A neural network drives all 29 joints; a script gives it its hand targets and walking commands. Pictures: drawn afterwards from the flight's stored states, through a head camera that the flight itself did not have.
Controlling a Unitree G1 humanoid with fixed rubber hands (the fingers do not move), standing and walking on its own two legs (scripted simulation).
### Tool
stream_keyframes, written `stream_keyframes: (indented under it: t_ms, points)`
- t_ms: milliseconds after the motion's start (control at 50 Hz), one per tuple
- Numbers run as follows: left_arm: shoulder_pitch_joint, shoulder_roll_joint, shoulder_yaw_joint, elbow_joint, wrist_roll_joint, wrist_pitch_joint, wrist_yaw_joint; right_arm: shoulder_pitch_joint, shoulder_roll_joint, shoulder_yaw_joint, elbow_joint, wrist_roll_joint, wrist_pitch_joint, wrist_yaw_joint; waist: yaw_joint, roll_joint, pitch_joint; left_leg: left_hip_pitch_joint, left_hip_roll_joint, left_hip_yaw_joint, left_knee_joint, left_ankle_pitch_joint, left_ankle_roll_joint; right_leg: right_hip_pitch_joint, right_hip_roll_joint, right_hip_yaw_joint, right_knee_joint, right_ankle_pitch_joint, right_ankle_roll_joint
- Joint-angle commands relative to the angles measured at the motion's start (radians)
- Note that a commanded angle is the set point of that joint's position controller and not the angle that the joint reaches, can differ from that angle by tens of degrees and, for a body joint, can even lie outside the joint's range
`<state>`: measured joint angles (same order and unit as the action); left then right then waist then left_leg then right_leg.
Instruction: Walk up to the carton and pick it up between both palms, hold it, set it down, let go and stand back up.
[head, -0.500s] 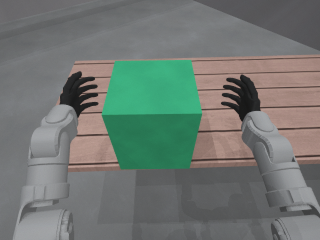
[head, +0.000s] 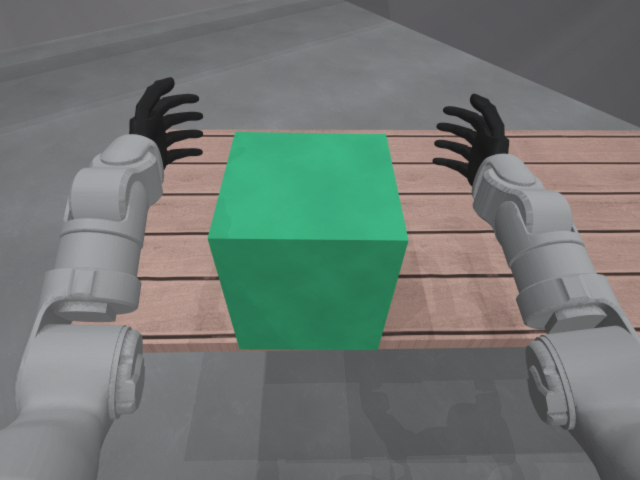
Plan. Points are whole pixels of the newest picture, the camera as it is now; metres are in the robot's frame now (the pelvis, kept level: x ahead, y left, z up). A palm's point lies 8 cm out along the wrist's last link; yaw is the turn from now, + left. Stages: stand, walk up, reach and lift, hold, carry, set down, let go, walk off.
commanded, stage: reach and lift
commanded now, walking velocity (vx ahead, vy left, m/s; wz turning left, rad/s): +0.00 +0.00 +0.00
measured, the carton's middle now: (309, 246) +0.42 +0.02 +0.05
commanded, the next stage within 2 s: none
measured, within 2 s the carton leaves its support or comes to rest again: neither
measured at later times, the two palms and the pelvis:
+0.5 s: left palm (167, 188) +0.43 +0.20 +0.15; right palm (462, 193) +0.42 -0.17 +0.15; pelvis -0.01 +0.00 +0.00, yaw +0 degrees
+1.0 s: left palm (196, 228) +0.43 +0.18 +0.08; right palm (451, 231) +0.42 -0.18 +0.08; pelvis +0.00 +0.00 -0.01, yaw -1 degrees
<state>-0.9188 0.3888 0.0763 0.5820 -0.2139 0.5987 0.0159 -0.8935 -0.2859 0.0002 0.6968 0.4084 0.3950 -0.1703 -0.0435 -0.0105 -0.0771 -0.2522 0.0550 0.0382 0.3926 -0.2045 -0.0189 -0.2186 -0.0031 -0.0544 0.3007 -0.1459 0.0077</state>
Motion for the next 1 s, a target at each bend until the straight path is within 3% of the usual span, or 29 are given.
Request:
stream_keyframes:
  t_ms: [0, 100, 280, 460, 560, 640, 720, 860, 980]
  points:
    - [-0.531, 0.155, 0.033, -0.008, 0.021, -0.033, -0.004, -0.549, -0.197, -0.014, -0.038, 0.021, -0.03, 0.006, -0.003, 0.047, -0.379, 0.186, -0.059, -0.017, 0.004, 0.377, -0.02, 0.185, 0.061, 0.015, 0.035, 0.385, 0.013]
    - [-0.581, 0.162, 0.009, 0.084, -0.004, -0.097, 0.009, -0.615, -0.179, 0.019, -0.016, 0.039, -0.047, 0.022, 0.013, 0.028, -0.447, 0.169, -0.063, -0.018, 0.005, 0.373, -0.01, 0.186, 0.053, 0.022, 0.044, 0.389, 0.013]
    - [-0.557, 0.14, -0.006, 0.188, 0.01, -0.228, -0.006, -0.543, -0.128, 0.019, 0.067, 0.0, -0.113, 0.018, 0.002, 0.036, -0.503, 0.191, -0.071, -0.008, 0.021, 0.392, -0.014, 0.162, 0.051, 0.017, 0.043, 0.408, 0.026]
    - [-0.601, 0.074, -0.037, 0.262, 0.01, -0.424, 0.021, -0.539, -0.049, -0.054, 0.073, -0.119, -0.235, 0.008, 0.002, 0.089, -0.52, 0.168, -0.071, -0.008, 0.018, 0.254, -0.032, 0.025, 0.044, 0.011, 0.02, 0.154, 0.007]
    - [-0.624, 0.022, -0.077, 0.374, -0.014, -0.521, 0.043, -0.538, -0.031, -0.105, 0.141, -0.191, -0.291, 0.012, -0.01, 0.094, -0.548, 0.132, -0.06, -0.014, 0.035, 0.167, -0.04, -0.078, 0.039, 0.001, 0.034, 0.056, -0.003]
    - [-0.573, 0.001, -0.073, 0.482, 0.001, -0.576, 0.047, -0.511, -0.035, -0.118, 0.236, -0.222, -0.336, 0.011, -0.005, 0.08, -0.563, 0.108, -0.052, -0.013, 0.067, 0.232, -0.05, -0.097, 0.042, -0.003, 0.063, 0.108, -0.002]
    - [-0.506, -0.009, -0.04, 0.547, 0.037, -0.638, 0.042, -0.468, -0.027, -0.089, 0.316, -0.216, -0.399, 0.007, 0.012, 0.063, -0.582, 0.1, -0.05, -0.011, 0.111, 0.38, -0.06, -0.062, 0.05, -0.002, 0.09, 0.224, 0.0]
    - [-0.503, -0.008, -0.011, 0.494, 0.058, -0.739, 0.043, -0.467, -0.008, -0.025, 0.279, -0.148, -0.501, 0.01, 0.027, 0.07, -0.683, 0.089, -0.053, 0.001, 0.154, 0.516, -0.069, 0.001, 0.055, 0.009, 0.133, 0.397, 0.01]
    - [-0.526, -0.02, -0.043, 0.453, 0.022, -0.762, 0.045, -0.478, 0.006, 0.013, 0.239, -0.1, -0.509, 0.017, 0.024, 0.08, -0.698, 0.074, -0.053, -0.001, 0.159, 0.478, -0.061, -0.014, 0.05, 0.011, 0.141, 0.381, 0.014]
